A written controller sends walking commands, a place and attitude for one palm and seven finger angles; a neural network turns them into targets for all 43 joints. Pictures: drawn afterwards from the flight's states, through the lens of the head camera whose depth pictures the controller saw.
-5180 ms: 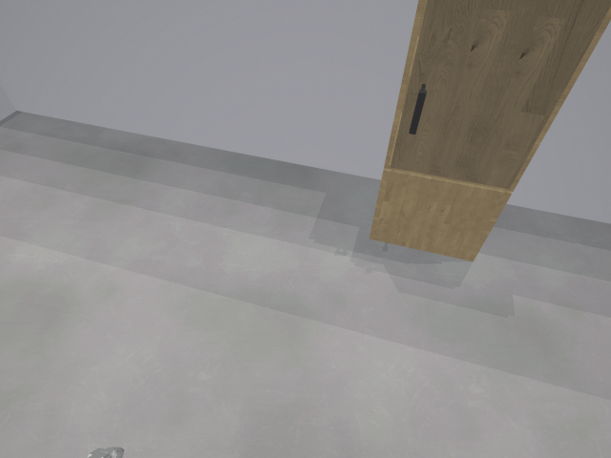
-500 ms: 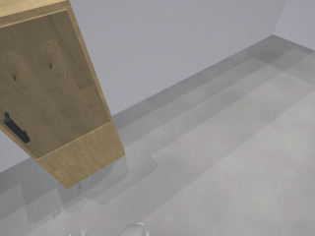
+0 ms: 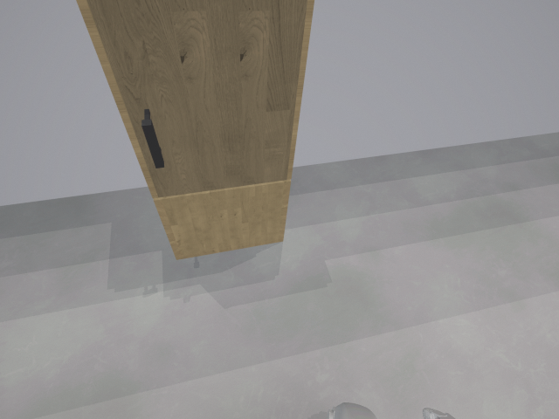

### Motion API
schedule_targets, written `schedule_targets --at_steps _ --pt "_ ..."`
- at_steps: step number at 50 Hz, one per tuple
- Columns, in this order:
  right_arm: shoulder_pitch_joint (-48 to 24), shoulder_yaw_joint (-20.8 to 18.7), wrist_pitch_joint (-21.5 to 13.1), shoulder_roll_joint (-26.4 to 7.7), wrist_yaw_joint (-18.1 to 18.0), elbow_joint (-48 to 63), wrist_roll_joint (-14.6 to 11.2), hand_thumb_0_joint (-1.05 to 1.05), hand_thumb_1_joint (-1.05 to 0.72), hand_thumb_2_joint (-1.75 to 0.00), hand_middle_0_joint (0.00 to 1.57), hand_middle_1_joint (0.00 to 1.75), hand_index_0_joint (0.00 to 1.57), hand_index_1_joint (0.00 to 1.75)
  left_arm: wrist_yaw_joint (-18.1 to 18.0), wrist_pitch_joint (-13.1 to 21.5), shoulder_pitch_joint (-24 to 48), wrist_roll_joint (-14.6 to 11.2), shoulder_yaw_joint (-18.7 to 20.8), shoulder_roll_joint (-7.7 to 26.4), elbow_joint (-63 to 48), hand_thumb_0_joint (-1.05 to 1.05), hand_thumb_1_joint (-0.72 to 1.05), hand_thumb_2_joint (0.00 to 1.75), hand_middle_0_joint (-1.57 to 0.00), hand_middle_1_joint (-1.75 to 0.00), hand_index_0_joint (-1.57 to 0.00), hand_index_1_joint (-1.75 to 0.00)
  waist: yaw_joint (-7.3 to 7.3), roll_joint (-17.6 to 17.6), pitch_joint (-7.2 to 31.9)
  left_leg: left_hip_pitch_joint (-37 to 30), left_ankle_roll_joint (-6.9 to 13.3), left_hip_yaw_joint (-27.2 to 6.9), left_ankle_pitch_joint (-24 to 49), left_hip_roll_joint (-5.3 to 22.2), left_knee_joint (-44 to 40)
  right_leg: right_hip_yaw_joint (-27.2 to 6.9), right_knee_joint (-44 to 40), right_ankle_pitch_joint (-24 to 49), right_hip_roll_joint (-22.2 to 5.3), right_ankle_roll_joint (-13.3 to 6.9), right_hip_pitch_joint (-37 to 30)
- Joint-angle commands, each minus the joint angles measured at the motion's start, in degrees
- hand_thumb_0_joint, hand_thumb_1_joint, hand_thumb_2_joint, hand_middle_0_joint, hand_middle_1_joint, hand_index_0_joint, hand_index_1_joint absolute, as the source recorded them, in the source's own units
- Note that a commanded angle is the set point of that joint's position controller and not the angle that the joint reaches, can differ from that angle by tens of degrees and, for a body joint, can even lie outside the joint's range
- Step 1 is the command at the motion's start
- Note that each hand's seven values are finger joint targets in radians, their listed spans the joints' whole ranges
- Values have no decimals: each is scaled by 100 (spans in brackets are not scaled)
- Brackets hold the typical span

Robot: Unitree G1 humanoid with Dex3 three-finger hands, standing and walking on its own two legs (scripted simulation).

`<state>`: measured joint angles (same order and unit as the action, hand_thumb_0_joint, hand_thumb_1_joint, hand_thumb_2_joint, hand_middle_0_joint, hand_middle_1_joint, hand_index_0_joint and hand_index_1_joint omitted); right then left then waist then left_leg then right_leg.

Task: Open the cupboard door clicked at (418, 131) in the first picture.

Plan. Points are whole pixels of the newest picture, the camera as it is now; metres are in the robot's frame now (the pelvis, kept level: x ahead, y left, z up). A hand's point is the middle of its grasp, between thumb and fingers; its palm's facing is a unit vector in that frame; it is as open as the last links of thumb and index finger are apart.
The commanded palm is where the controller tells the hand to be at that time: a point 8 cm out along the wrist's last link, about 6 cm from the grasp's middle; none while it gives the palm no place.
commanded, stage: turn to face it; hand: left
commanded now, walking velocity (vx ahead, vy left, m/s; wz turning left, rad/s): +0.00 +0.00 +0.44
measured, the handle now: (153, 139) +0.69 +0.36 -0.10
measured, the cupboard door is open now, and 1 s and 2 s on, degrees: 0 0 0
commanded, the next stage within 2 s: take the last steps up to it in 0.36 s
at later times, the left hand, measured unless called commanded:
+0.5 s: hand out of the picture +0.02 +0.16 -0.15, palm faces +0.22 -0.94 -0.25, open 7.4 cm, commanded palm none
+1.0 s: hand out of the picture +0.02 +0.22 -0.17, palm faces +0.25 -0.96 -0.16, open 7.4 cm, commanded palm none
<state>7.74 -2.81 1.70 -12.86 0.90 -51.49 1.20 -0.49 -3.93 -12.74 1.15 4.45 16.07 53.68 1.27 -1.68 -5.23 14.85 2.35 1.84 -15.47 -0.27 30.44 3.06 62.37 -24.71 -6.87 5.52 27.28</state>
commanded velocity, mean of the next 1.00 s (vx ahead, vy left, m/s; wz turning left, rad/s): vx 0.17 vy -0.04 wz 0.13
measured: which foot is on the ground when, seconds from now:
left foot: down 0.00-0.26, up 0.28-0.64, down 0.66-1.00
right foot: up 0.00-0.22, down 0.24-0.68, up 0.70-1.00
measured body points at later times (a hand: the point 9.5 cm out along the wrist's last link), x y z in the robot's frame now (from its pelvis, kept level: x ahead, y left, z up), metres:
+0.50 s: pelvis -0.01 -0.03 +0.00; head +0.01 -0.06 +0.45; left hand +0.01 +0.21 -0.13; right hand +0.08 -0.28 -0.16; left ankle -0.07 +0.10 -0.66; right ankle +0.01 -0.14 -0.74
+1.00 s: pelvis +0.05 +0.03 +0.01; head +0.06 +0.05 +0.46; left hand +0.00 +0.27 -0.16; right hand +0.04 -0.19 -0.14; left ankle -0.06 +0.10 -0.74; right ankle +0.15 -0.10 -0.67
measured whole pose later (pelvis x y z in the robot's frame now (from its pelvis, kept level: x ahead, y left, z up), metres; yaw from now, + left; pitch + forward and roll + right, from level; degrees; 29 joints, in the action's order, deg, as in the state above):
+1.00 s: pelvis +0.05 +0.03 +0.01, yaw +14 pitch -1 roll -1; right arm 23.6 -1.4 -2.7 -6.2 -1.3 -63.6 1.3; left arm 1.3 -1.6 -14.8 1.7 2.8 11.4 62.1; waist -0.6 -1.8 -2.6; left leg -1.4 2.1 6.0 -17.0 0.0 16.4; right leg 3.9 53.3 -13.2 -6.2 2.3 30.8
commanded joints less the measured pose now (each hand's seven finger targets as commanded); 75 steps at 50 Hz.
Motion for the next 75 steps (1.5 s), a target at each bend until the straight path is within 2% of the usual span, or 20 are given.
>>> schedule_targets --at_steps 1,10,11,13,20,27,31,32,33,34,35,41,54,57,58,59,60,63,67,75 --pt "233 -317 -104 -1171 -120 296 1 0 -90 -90 20 30 20 30 -20 192 237 -32 69 335 -561 0 90 90 -20 -30 -20 -30 -291 943 713 -720 722 -1440 2297 1352 -1103 -165 -440 79 104 43 182" --pt "145 -359 -27 -1073 -107 317 5 0 -90 -90 20 30 20 30 -110 331 -209 -81 4 200 -555 0 90 90 -20 -30 -20 -30 -16 916 924 -103 524 -1845 2408 1039 -393 -43 -3307 923 513 -144 -1584" --pt "204 -337 -44 -916 -83 304 -42 0 -90 -90 20 30 20 30 -136 401 -369 -54 28 392 -525 0 90 90 -20 -30 -20 -30 52 497 1002 313 249 -1692 1882 782 24 -298 -4128 1517 245 -199 -2272" --pt "338 -276 -33 -487 -65 479 -53 0 -90 -90 20 30 20 30 -156 459 -436 37 114 1110 -579 0 90 90 -20 -30 -20 -30 60 -1362 981 1682 -410 -481 -1869 -322 2200 -2168 -4475 3091 -2080 -1248 -2556" --pt "416 -261 159 -496 4 -70 5 0 -90 -90 20 30 20 30 -163 487 54 3 -20 422 -560 0 90 90 -20 -30 -20 -30 -153 -810 303 1542 -593 -382 -607 172 3668 -586 -4475 2524 -1029 -1198 -1668" --pt "-57 -108 22 -251 16 -52 0 0 -90 -90 20 30 20 30 -112 506 -690 79 43 597 -40 0 90 90 -20 -30 -20 -30 237 -982 442 1017 -513 113 -1091 249 1576 -753 -4682 1454 -1201 -1341 -2183" --pt "767 -49 -169 -159 -7 -356 9 0 -90 -90 20 30 20 30 -49 493 -519 30 16 551 194 0 90 90 -20 -30 -20 -30 -148 -736 483 -653 -317 533 -383 98 -350 -354 -4373 -102 -816 -1028 -1288" --pt "1152 -70 -233 -342 -49 -522 3 0 -90 -90 20 30 20 30 -22 459 -444 -18 -37 355 189 0 90 90 -20 -30 -20 -30 -327 -82 478 -1451 -259 225 -388 315 -891 -94 -3859 -505 -562 -795 -563" --pt "1546 -171 -260 -773 -101 -659 63 0 -90 -90 20 30 20 30 30 437 -387 -43 -122 -19 99 0 90 90 -20 -30 -20 -30 -508 1371 325 -1833 134 -1344 -1410 1412 -1458 451 -2686 -697 47 -487 433" --pt "1931 -234 -242 -1175 -143 -687 93 0 -90 -90 20 30 20 30 51 452 -41 -9 -181 -180 -111 0 90 90 -20 -30 -20 -30 -711 1887 -33 -1533 642 -2596 -2110 2318 -2219 643 -1559 -867 405 -415 1062" --pt "1875 -231 -246 -1129 -176 -731 95 0 -90 -90 20 30 20 30 32 412 319 66 -143 -77 -143 0 90 90 -20 -30 -20 -30 -749 1779 -334 -980 756 -2788 -2602 2426 -2520 136 -749 -719 228 -489 1136" --pt "1354 -23 -499 -454 -273 -703 -27 0 -90 -90 20 30 20 30 192 440 -359 36 -116 -131 465 0 90 90 -20 -30 -20 -30 -194 805 -146 -1110 542 -874 309 1534 -2225 -80 -114 1005 43 -360 879" --pt "2157 -86 -528 -312 -327 -1284 83 0 -90 -90 20 30 20 30 208 499 966 -12 -135 -406 162 0 90 90 -20 -30 -20 -30 -471 941 -457 -1442 582 -343 2598 1694 -1593 348 -2277 1036 232 -582 388" --pt "2010 -90 -511 -384 -324 -1324 28 0 -90 -90 20 30 20 30 165 615 -181 -1 -63 -225 496 0 90 90 -20 -30 -20 -30 121 655 250 -1209 328 -18 3962 1463 -165 644 -3261 1417 646 -779 -1505" --pt "1982 -91 -538 -307 -283 -1299 -34 0 -90 -90 20 30 20 30 122 692 -1008 27 26 69 765 0 90 90 -20 -30 -20 -30 474 352 760 -374 131 153 3517 1209 939 237 -3345 1823 342 -961 -2967" --pt "2099 -46 -582 6 -238 -1170 -116 0 -90 -90 20 30 20 30 33 753 -1832 56 183 624 976 0 90 90 -20 -30 -20 -30 704 -891 1530 982 -125 622 1003 438 2772 -1661 -3587 2648 -1167 -1551 -4327" --pt "2000 -31 -546 17 -263 -1024 -154 0 -90 -90 20 30 20 30 20 727 -2008 -49 196 930 1026 0 90 90 -20 -30 -20 -30 615 -1036 1753 1480 -138 219 -1925 68 4243 -2795 -4226 2916 -2006 -2125 -4146" --pt "1196 -71 -415 119 -181 -833 -24 0 -90 -90 20 30 20 30 -79 672 -499 -35 18 200 590 0 90 90 -20 -30 -20 -30 166 -63 320 1791 -80 -281 -877 763 4510 -1766 -4850 1050 -1428 -1831 -1914" --pt "1757 -3 -207 424 -143 -924 29 0 -90 -90 20 30 20 30 -105 742 15 25 -130 -202 446 0 90 90 -20 -30 -20 -30 -428 -384 207 864 -320 67 -562 810 2949 -352 -4998 1892 -866 -1485 -699" --pt "1096 136 -306 296 -172 -839 -14 0 -90 -90 20 30 20 30 -116 631 -172 -58 -209 -113 622 0 90 90 -20 -30 -20 -30 -310 -338 390 -336 -463 234 1052 496 -118 -10 -4053 3341 -356 -1165 -1331"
